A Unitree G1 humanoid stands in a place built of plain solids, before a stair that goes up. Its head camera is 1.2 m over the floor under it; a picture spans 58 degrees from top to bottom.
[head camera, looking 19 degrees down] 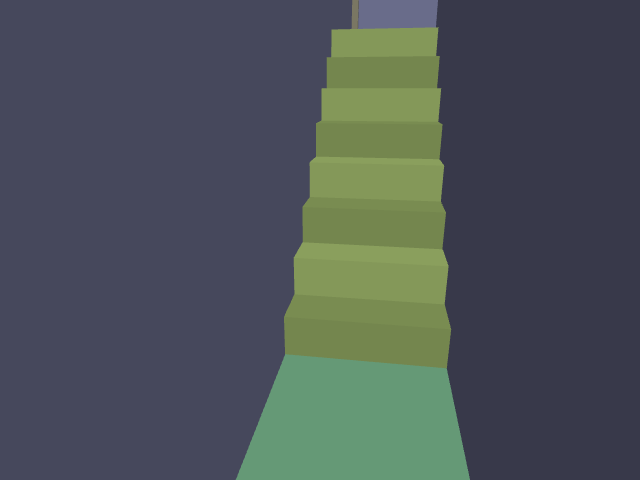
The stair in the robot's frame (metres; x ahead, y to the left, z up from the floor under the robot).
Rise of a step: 0.20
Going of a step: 0.24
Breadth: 0.76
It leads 9 degrees to the right of straight ahead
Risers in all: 8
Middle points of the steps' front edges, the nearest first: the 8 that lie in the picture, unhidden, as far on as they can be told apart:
1.74 -0.21 0.20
1.97 -0.24 0.41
2.21 -0.28 0.61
2.45 -0.31 0.81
2.69 -0.35 1.01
2.92 -0.38 1.22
3.16 -0.42 1.42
3.40 -0.46 1.62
